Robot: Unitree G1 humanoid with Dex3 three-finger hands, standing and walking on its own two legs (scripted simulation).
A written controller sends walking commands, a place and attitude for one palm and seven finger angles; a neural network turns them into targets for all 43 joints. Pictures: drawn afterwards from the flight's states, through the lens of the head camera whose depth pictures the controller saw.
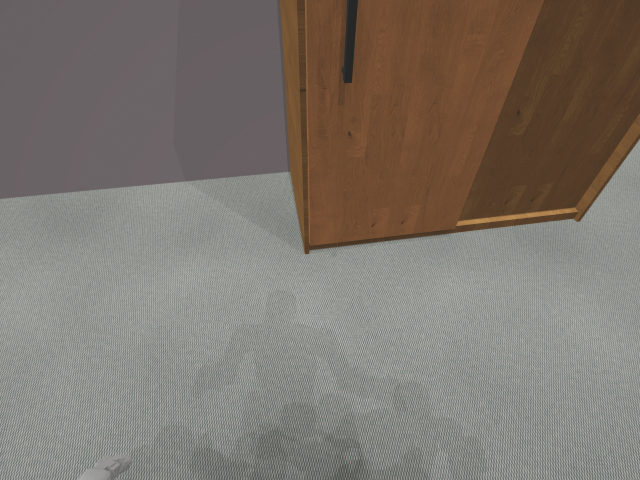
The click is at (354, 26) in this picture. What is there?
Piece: wardrobe's sliding door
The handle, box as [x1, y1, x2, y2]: [342, 0, 357, 82]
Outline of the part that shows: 357,0 347,0 344,65 342,66 344,82 351,82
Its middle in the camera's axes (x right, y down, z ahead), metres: +0.07 -0.53 +0.94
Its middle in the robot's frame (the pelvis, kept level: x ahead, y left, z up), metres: +1.07 -0.01 +0.14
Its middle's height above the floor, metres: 0.90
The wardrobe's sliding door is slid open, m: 0.00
